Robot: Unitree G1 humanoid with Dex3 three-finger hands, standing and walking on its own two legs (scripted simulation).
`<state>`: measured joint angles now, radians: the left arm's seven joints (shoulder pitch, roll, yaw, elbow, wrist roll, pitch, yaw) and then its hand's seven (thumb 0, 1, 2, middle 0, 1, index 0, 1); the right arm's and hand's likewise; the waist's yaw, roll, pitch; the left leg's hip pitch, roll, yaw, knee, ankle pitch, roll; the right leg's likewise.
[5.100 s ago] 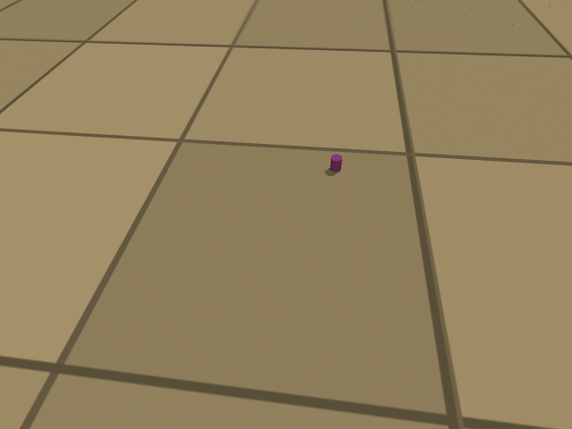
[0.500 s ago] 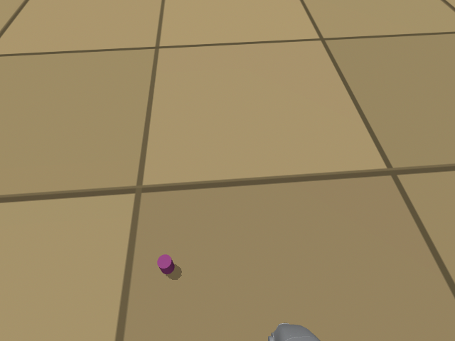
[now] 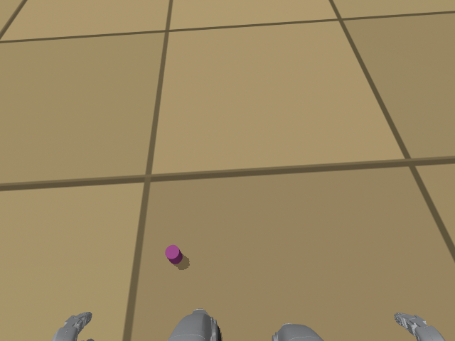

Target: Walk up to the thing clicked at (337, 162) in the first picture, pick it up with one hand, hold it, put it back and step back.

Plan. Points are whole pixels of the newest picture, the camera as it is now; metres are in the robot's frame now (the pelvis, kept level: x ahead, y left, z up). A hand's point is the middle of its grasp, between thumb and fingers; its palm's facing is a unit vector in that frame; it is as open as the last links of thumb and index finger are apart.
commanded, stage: walk up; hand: left
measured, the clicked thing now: (174, 254) +0.48 +0.27 -0.70
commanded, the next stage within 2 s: stand in 1.88 s
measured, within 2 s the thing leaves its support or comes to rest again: neither
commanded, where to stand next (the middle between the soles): +0.10 +0.00 m, yaw +4 degrees
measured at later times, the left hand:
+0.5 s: hand out of the picture +0.03 +0.29 -0.13, palm faces +0.07 -0.91 -0.40, open 7.4 cm
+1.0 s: hand out of the picture +0.07 +0.27 -0.12, palm faces +0.08 -0.94 -0.34, open 7.4 cm
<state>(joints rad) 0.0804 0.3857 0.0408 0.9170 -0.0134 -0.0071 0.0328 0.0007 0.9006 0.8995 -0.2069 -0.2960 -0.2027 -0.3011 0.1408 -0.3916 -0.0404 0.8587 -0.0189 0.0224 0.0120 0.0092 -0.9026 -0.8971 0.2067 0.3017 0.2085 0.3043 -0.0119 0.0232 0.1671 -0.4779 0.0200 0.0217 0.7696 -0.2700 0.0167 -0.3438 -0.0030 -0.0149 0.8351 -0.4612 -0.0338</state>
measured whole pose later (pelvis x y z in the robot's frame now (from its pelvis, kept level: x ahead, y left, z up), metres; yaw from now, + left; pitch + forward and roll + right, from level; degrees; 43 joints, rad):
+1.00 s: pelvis -0.01 +0.01 +0.03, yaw +5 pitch -2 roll -1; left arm 0.06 0.35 0.02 1.13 0.00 -0.02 0.00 0.00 0.90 0.90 -0.21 -0.30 -0.20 -0.30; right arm 0.11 -0.36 0.00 1.11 0.00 -0.01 0.01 0.01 -0.91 -0.90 0.20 0.30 0.21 0.30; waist 0.00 0.01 0.05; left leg -0.19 0.02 -0.06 0.47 -0.24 -0.03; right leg -0.17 -0.03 -0.04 0.44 -0.22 0.02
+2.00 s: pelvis +0.00 +0.01 +0.04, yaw +5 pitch -3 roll +0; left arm 0.06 0.34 0.02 1.14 0.01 -0.01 0.00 0.00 0.90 0.90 -0.21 -0.30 -0.20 -0.30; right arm 0.08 -0.34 0.01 1.12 -0.01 -0.01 0.00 0.01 -0.91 -0.90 0.20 0.30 0.21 0.30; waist 0.00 0.00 0.06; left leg -0.12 0.02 -0.07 0.36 -0.19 -0.03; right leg -0.12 -0.04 -0.05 0.36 -0.19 0.02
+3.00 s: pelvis -0.01 +0.00 +0.04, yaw +4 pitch -3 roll +0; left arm 0.10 0.35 0.00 1.13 0.01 -0.01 -0.01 0.00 0.90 0.90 -0.21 -0.30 -0.20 -0.30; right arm 0.12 -0.35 0.01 1.12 -0.01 0.00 0.01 0.01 -0.91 -0.90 0.20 0.30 0.21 0.30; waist 0.00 0.01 0.05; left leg -0.12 0.03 -0.06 0.34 -0.17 -0.05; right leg -0.13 -0.02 -0.04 0.36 -0.18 0.01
